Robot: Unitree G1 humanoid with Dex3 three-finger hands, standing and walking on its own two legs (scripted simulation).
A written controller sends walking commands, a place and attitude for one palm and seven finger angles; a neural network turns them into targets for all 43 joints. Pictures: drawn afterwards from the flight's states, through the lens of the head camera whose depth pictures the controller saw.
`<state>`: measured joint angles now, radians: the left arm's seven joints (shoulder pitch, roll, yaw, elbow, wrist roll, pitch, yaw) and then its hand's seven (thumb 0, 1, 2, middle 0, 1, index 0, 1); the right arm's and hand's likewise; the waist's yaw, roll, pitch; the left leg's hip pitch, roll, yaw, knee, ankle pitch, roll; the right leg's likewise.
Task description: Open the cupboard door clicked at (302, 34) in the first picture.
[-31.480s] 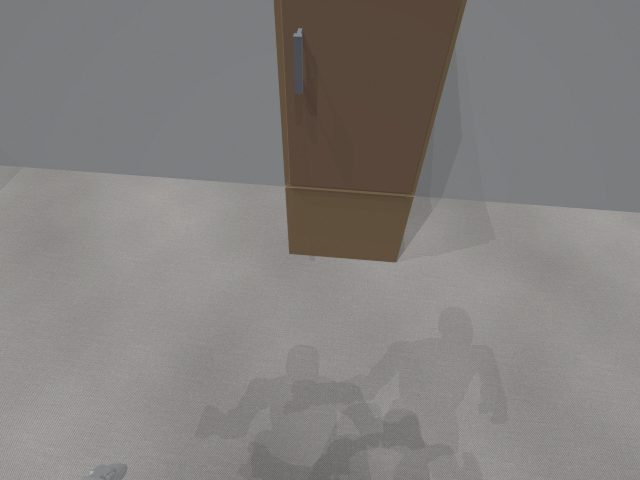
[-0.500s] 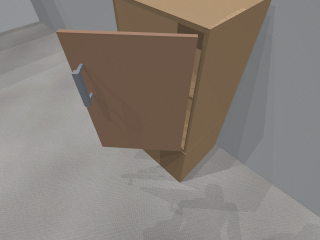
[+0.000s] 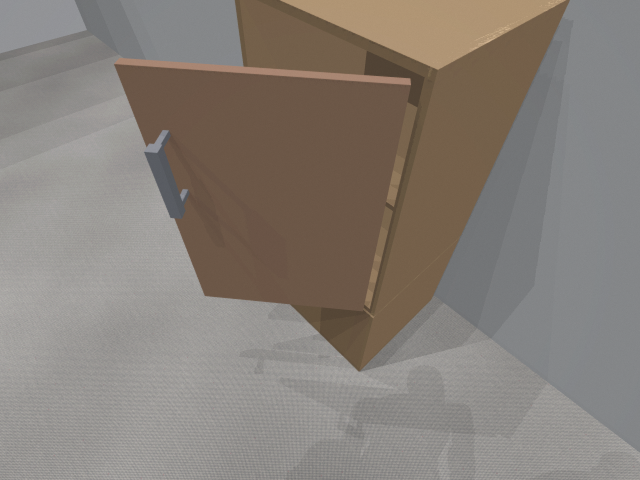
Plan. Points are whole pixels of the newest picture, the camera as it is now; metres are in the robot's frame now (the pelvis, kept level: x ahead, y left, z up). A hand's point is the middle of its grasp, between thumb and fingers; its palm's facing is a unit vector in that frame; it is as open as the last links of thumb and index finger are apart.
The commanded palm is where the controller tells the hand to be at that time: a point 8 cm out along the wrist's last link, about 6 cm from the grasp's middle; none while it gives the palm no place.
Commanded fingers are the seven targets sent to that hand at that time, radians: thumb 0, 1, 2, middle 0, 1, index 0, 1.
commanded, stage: come to a stop and stand still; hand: left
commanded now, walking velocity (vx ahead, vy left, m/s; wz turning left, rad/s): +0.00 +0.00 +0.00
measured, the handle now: (171, 175) +0.54 +0.28 +0.05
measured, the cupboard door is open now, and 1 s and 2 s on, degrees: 41 41 41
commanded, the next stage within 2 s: look again from close up in 0.18 s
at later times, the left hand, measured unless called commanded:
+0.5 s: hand out of the picture +0.03 +0.22 -0.18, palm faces -0.02 -0.97 -0.25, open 7.4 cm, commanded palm none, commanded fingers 0.00 0.90 0.90 -0.20 -0.30 -0.20 -0.30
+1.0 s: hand out of the picture +0.11 +0.24 -0.07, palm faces +0.23 -0.96 -0.18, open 7.5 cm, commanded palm +0.08 +0.29 -0.06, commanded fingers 0.00 0.71 0.82 -0.21 -0.42 -0.21 -0.42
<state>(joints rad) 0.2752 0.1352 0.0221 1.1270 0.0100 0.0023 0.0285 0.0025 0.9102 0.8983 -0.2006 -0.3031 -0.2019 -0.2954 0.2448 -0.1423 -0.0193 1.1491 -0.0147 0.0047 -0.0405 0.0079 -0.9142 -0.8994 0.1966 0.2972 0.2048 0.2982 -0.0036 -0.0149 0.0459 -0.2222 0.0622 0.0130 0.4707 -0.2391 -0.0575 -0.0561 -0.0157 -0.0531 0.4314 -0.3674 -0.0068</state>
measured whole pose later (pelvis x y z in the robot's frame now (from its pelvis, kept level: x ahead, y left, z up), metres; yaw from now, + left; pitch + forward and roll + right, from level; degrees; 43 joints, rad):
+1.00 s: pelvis -0.05 +0.04 -0.01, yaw +0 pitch +1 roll +0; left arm 0.48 0.20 0.09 0.22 -0.12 -0.07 0.07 0.01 0.87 0.88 -0.21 -0.32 -0.21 -0.32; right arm 0.33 -0.21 -0.02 0.86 0.04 -0.21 -0.07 0.01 -0.91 -0.90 0.20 0.30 0.21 0.30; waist -0.02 -0.01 0.01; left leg -0.40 0.02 0.03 0.60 -0.23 0.00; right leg -0.25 -0.07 -0.04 0.61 -0.39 0.04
